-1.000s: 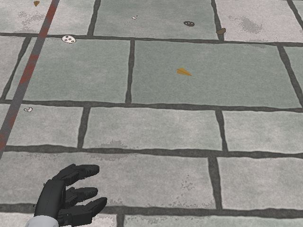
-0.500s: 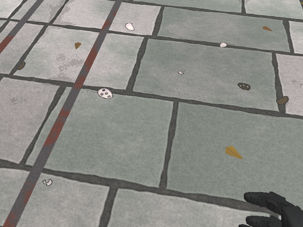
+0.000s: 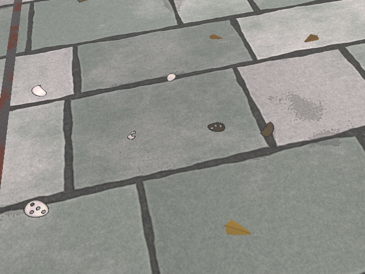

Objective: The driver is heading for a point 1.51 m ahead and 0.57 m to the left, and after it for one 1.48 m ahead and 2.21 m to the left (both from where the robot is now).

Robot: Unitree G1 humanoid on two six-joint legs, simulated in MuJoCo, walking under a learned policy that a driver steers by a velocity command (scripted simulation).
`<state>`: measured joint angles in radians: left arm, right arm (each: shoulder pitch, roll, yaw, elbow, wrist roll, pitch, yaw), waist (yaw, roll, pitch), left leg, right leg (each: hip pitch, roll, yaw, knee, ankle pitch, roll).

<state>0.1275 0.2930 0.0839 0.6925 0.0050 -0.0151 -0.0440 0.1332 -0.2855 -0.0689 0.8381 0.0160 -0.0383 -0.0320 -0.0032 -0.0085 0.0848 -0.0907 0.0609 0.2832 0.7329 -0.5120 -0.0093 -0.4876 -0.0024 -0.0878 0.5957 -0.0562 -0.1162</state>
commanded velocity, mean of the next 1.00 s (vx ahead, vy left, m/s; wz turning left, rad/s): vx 0.25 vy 0.00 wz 0.60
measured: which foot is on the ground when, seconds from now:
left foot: up 0.00-0.50, down 0.52-1.00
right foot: down 0.00-0.52, up 0.54-1.00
